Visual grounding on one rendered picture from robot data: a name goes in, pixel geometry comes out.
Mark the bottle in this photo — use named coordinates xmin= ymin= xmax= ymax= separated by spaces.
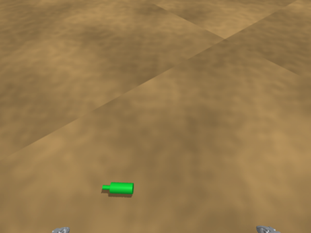
xmin=102 ymin=182 xmax=134 ymax=194

